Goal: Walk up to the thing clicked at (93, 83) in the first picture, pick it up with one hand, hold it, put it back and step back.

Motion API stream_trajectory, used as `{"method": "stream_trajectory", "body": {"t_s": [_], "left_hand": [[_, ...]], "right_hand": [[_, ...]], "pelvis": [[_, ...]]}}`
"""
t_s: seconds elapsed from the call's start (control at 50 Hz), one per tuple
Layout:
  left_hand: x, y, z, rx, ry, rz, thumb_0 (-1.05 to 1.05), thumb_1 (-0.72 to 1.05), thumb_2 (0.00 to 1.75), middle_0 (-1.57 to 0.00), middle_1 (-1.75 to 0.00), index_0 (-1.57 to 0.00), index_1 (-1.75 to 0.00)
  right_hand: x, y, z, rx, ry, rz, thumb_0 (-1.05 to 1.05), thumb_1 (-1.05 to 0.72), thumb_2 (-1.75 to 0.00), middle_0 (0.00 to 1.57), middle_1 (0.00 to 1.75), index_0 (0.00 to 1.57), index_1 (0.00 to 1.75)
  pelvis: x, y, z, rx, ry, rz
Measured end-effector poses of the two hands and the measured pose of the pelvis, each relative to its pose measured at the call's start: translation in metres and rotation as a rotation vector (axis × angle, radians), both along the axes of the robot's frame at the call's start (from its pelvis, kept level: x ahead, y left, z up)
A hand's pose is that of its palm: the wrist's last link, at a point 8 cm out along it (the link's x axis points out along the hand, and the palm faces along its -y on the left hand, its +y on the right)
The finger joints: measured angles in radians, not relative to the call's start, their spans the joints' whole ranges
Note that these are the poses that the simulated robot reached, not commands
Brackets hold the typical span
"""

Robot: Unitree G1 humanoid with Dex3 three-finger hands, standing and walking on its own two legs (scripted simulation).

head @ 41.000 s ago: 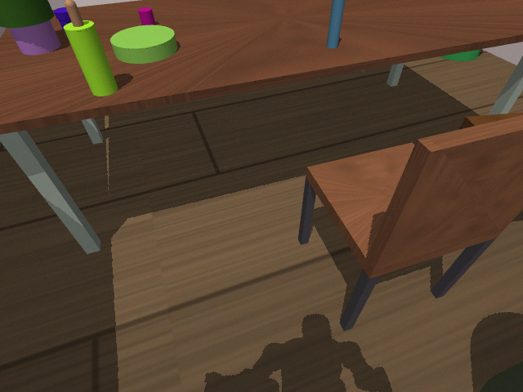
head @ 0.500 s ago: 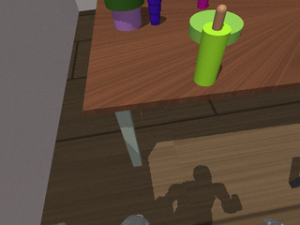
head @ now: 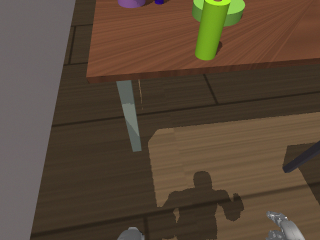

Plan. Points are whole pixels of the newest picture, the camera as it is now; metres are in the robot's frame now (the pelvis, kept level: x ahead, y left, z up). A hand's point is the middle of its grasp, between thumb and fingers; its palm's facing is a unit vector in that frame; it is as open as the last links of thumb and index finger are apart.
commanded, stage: step back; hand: right
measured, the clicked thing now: (212, 21) +0.78 -0.15 +0.13
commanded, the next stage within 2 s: stand in 1.88 s
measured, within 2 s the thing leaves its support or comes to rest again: neither
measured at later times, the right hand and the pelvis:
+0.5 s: hand out of the picture -0.06 -0.27 -0.14, palm faces -0.16 +0.91 -0.38, open 7.4 cm; pelvis -0.17 -0.02 +0.00, yaw +6 degrees
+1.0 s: hand out of the picture -0.21 -0.31 -0.15, palm faces -0.18 +0.91 -0.37, open 7.4 cm; pelvis -0.31 -0.05 +0.00, yaw +7 degrees
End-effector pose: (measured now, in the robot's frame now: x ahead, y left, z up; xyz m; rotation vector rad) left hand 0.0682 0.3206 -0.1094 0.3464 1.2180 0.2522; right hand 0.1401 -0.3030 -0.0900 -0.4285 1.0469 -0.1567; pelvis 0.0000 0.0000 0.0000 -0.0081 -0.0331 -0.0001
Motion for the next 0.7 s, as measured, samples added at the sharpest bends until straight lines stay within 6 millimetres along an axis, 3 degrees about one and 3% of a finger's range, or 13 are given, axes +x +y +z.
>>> {"method": "stream_trajectory", "body": {"t_s": [0.06, 0.14, 0.28, 0.38, 0.46, 0.6, 0.7], "left_hand": [[-0.031, -0.016, 0.003, 0.011, 0.011, 0.002, 0.0, 0.91, 0.9, -0.2, -0.3, -0.21, -0.3], [-0.067, -0.029, 0.019, 0.017, 0.019, 0.023, 0.0, 0.91, 0.9, -0.2, -0.3, -0.21, -0.3], [-0.089, -0.027, 0.031, 0.062, -0.069, 0.032, 0.01, 0.9, 0.9, -0.2, -0.3, -0.21, -0.3], [-0.108, -0.016, 0.02, 0.056, -0.146, 0.042, 0.0, 0.9, 0.9, -0.2, -0.3, -0.21, -0.3], [-0.135, -0.015, 0.011, 0.029, -0.134, 0.055, 0.0, 0.91, 0.9, -0.2, -0.3, -0.21, -0.3], [-0.197, -0.028, 0.011, 0.0, -0.085, 0.067, 0.0, 0.91, 0.9, -0.2, -0.3, -0.21, -0.3], [-0.253, -0.044, 0.005, 0.021, -0.026, 0.038, 0.0, 0.91, 0.9, -0.2, -0.3, -0.21, -0.3]], "right_hand": [[-0.02, -0.017, -0.012, 0.017, 0.0, -0.023, 0.01, -0.9, -0.9, 0.21, 0.3, 0.21, 0.3], [-0.056, -0.025, -0.014, 0.034, 0.05, -0.042, 0.01, -0.9, -0.9, 0.2, 0.3, 0.2, 0.3], [-0.122, -0.031, -0.023, 0.017, 0.152, -0.013, 0.01, -0.9, -0.9, 0.2, 0.3, 0.2, 0.3], [-0.157, -0.022, -0.029, 0.001, 0.181, 0.026, 0.01, -0.9, -0.9, 0.2, 0.3, 0.2, 0.3], [-0.185, -0.012, -0.021, 0.012, 0.164, 0.032, 0.01, -0.9, -0.9, 0.2, 0.3, 0.2, 0.3], [-0.212, -0.019, -0.003, 0.006, 0.091, 0.039, 0.01, -0.9, -0.9, 0.21, 0.3, 0.21, 0.3], [-0.227, -0.038, -0.011, 0.026, 0.016, 0.038, 0.01, -0.9, -0.9, 0.21, 0.3, 0.21, 0.3]], "pelvis": [[-0.023, -0.011, -0.004, -0.022, -0.012, 0.013], [-0.043, -0.019, 0.006, 0.035, -0.004, 0.015], [-0.085, -0.025, 0.007, 0.039, 0.005, 0.076], [-0.124, -0.02, -0.004, 0.028, -0.002, 0.125], [-0.155, -0.018, -0.002, 0.036, -0.024, 0.118], [-0.202, -0.03, 0.007, 0.0, -0.011, 0.078], [-0.241, -0.045, -0.002, 0.003, -0.005, 0.033]]}}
